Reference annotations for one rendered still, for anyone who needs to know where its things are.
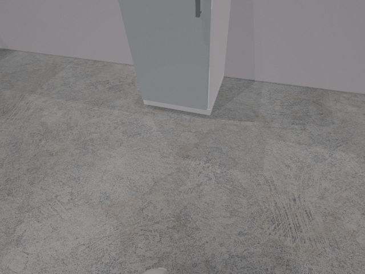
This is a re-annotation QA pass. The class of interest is fridge door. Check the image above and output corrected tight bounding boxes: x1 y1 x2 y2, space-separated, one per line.
118 0 212 110

